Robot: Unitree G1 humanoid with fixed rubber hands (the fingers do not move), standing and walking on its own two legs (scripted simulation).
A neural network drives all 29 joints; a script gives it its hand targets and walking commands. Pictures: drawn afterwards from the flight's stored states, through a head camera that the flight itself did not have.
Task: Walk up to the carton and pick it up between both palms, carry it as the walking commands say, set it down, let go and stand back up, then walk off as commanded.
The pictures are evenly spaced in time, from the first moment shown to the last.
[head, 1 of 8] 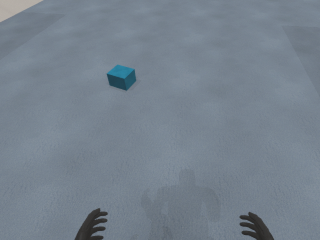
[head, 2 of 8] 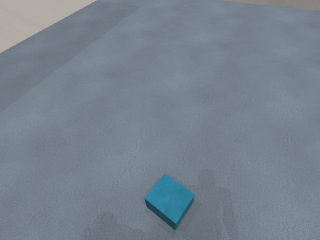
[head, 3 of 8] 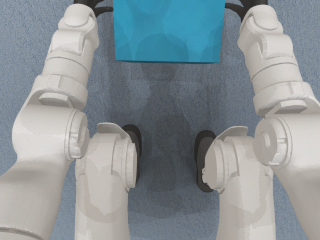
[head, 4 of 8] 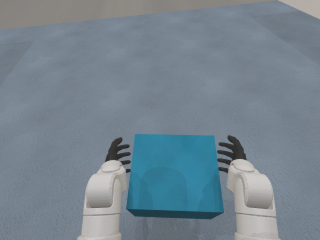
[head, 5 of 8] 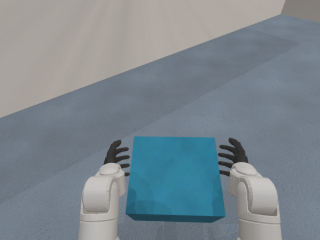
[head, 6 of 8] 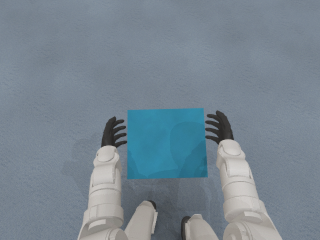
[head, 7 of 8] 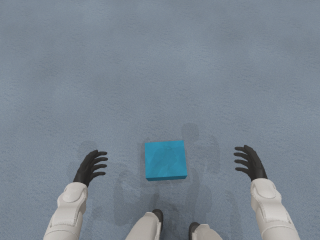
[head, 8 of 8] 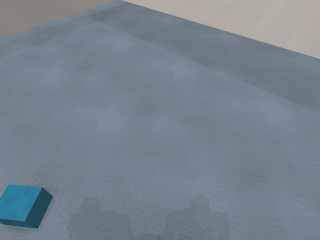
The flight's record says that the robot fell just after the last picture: no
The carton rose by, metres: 0.70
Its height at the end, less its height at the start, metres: +0.00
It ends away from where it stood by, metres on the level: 0.98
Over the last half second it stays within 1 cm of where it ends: yes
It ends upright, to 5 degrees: yes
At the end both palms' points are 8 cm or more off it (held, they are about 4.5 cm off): yes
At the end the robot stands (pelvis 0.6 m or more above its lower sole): yes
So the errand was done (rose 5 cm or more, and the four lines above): yes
